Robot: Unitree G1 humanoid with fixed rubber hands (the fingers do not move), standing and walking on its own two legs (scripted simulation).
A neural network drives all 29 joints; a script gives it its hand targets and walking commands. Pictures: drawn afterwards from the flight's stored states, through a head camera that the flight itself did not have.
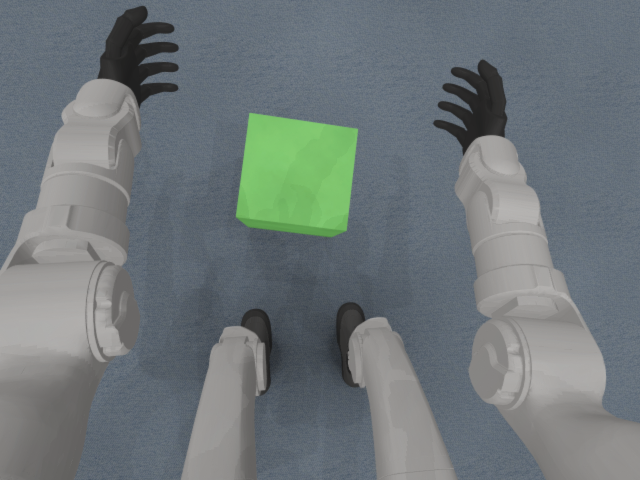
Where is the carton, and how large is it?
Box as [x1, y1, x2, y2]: [236, 113, 357, 236]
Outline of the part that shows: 249,113 236,217 250,227 307,234 332,236 346,230 357,129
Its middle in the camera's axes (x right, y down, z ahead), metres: -0.06 -0.12 +0.86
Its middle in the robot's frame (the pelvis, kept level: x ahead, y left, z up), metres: +0.51 -0.01 -0.53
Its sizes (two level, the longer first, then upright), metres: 0.210 0.200 0.250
